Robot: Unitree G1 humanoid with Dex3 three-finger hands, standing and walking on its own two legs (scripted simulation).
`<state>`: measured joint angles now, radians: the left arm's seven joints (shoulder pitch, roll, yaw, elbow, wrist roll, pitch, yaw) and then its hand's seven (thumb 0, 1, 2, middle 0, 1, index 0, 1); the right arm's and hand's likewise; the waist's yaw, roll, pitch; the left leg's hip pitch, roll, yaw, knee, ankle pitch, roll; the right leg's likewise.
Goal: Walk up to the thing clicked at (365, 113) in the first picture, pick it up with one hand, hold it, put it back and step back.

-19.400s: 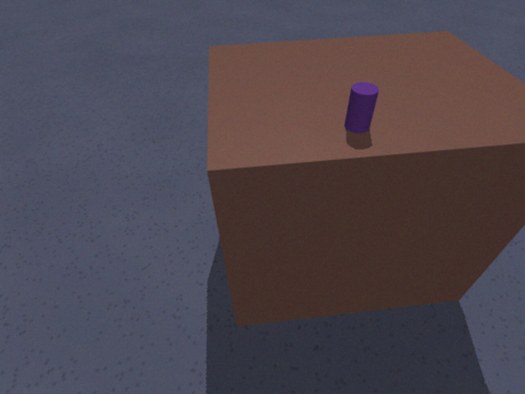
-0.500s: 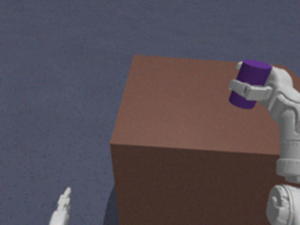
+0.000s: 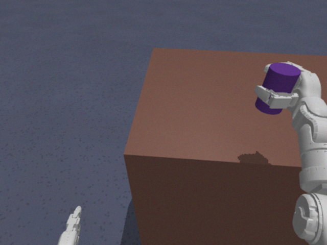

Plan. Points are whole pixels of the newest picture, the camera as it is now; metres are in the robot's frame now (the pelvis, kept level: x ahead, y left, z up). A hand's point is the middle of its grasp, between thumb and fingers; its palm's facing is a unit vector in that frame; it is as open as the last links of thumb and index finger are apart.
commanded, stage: crouch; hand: right
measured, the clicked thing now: (275, 89) +0.44 -0.19 +0.22
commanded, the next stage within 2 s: lower in 0.54 s
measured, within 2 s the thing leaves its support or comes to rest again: rests again in 1.76 s
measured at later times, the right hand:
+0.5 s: hand (270, 90) +0.47 -0.20 +0.20, palm faces +0.19 +0.98 -0.01, open 8.6 cm
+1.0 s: hand (263, 105) +0.48 -0.20 +0.14, palm faces +0.18 +0.98 +0.00, open 8.6 cm
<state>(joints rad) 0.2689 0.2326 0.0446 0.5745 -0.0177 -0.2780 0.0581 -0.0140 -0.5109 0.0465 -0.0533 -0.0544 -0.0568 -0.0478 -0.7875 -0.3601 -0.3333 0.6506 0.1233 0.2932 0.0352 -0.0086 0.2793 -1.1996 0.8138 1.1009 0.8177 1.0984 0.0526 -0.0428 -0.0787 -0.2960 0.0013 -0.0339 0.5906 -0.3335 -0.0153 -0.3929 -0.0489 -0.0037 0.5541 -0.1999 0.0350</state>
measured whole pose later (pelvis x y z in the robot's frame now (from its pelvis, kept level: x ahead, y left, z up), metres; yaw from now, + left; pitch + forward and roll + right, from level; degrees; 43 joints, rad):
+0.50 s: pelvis +0.01 -0.01 +0.00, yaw +0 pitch +5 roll +0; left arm 0.27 0.22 0.04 0.54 -0.01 -0.21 0.04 -0.01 -0.52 0.05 -0.05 -0.05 -0.05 -0.05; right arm -0.81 -0.38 -0.34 0.77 0.11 0.12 0.03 -0.01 0.28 -1.20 0.81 1.10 0.82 1.09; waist 0.06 -0.03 -0.07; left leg -0.33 0.00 -0.04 0.59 -0.34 -0.02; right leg -0.44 -0.05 -0.01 0.57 -0.22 0.03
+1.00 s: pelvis +0.01 -0.01 -0.01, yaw +1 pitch +7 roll +1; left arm 0.27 0.23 0.04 0.51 -0.01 -0.15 0.03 -0.01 -0.53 0.06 -0.05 -0.05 -0.05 -0.05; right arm -0.79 -0.39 -0.35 0.89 0.10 -0.05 0.05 -0.01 0.27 -1.19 0.82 1.09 0.82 1.09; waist 0.09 -0.02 -0.07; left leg -0.41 -0.01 -0.04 0.63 -0.35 -0.02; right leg -0.52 -0.06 -0.01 0.62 -0.24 0.03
